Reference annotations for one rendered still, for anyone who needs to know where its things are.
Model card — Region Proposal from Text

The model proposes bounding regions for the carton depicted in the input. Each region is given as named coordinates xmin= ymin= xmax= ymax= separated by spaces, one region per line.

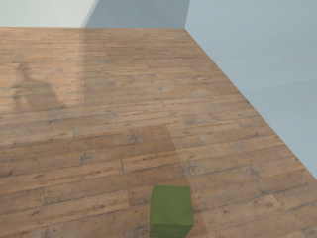
xmin=149 ymin=184 xmax=194 ymax=238

